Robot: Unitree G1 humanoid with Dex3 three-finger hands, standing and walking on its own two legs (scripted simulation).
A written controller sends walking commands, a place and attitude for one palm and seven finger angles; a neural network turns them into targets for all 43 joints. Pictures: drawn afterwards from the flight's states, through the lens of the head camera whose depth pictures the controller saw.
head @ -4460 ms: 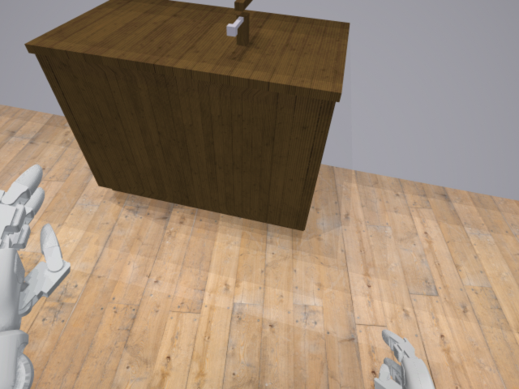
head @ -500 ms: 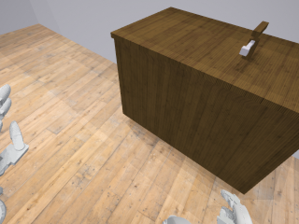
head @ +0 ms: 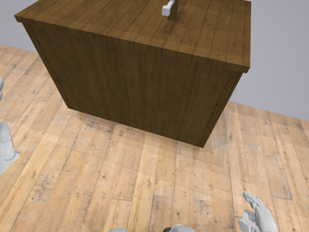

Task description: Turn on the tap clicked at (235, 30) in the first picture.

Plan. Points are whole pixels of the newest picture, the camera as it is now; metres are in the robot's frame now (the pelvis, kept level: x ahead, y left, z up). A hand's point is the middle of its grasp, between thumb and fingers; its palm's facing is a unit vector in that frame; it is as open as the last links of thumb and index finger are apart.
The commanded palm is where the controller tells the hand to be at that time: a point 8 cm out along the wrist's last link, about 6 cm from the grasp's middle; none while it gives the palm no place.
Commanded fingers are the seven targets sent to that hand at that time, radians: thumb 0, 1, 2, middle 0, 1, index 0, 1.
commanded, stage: turn to face it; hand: left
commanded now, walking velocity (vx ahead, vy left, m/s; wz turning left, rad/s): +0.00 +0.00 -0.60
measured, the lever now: (166, 10) +0.89 +0.00 +0.12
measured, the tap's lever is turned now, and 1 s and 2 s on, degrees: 0 0 0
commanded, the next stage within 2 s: take the last steps up to it in 0.94 s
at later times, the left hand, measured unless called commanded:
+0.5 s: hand (115, 165) +0.20 +0.08 +0.19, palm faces +0.06 -0.84 -0.53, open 7.4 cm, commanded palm +0.16 +0.15 +0.19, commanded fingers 0.00 0.90 0.90 -0.20 -0.30 -0.20 -0.30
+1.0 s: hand (134, 190) +0.17 +0.05 +0.19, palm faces -0.03 -0.91 -0.41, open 7.4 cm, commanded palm +0.14 +0.10 +0.19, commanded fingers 0.00 0.90 0.90 -0.20 -0.30 -0.20 -0.30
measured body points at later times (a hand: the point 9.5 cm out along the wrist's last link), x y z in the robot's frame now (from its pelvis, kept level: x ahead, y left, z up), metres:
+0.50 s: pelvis -0.08 -0.06 +0.00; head -0.03 -0.11 +0.45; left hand +0.19 +0.13 +0.22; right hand -0.01 -0.33 -0.12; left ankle -0.04 +0.08 -0.65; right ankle -0.08 -0.15 -0.73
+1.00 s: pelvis -0.14 -0.05 +0.00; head -0.13 -0.06 +0.45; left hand +0.16 +0.10 +0.21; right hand -0.08 -0.32 -0.08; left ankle -0.06 +0.07 -0.73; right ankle -0.19 -0.16 -0.71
